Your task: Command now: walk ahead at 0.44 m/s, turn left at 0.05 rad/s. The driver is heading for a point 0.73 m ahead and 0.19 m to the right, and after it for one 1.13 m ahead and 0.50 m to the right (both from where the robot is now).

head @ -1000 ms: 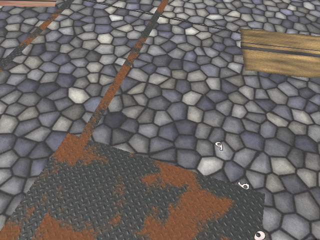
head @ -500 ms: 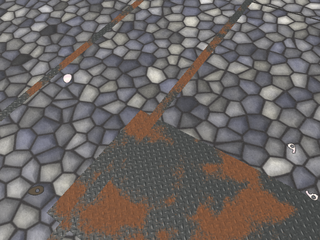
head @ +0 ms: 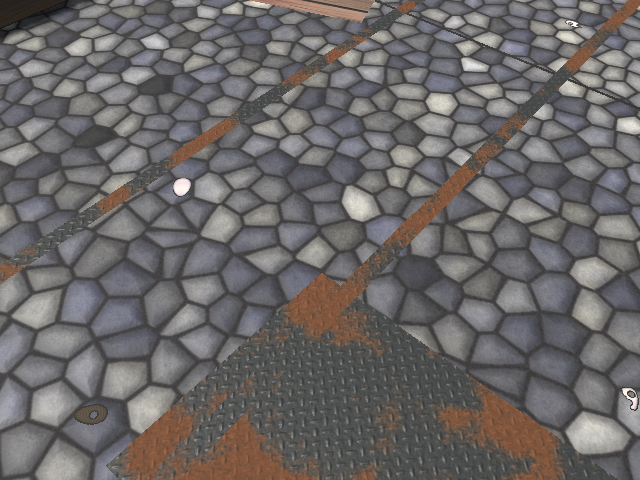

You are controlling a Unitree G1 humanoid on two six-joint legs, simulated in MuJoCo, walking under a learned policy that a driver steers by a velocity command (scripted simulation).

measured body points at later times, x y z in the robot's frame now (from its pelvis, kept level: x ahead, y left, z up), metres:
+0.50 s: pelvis +0.26 -0.03 -0.02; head +0.29 -0.04 +0.43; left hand +0.42 +0.22 -0.13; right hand +0.23 -0.28 -0.16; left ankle +0.07 +0.09 -0.65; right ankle +0.35 -0.09 -0.74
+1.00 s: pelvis +0.54 +0.00 -0.02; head +0.58 +0.00 +0.43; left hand +0.50 +0.25 -0.16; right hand +0.73 -0.25 -0.11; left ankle +0.66 +0.08 -0.74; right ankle +0.36 -0.09 -0.71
